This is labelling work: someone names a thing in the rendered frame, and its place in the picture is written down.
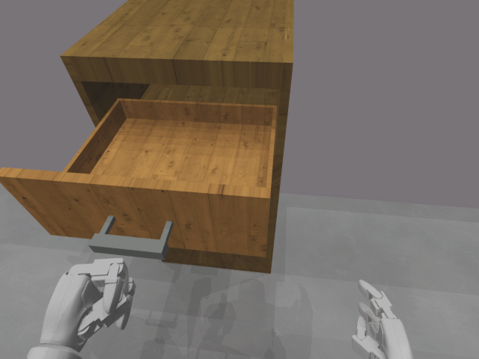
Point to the robot left forearm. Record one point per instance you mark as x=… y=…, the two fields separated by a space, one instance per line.
x=50 y=351

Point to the drawer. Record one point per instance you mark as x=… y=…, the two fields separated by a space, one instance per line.
x=205 y=166

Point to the left robot hand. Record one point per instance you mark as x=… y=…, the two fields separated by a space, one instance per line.
x=103 y=286

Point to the right robot hand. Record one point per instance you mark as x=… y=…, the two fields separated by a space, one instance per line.
x=390 y=332

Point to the handle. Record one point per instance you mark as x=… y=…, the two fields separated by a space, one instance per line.
x=130 y=246

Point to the cabinet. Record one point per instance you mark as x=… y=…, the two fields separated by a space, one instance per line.
x=223 y=51

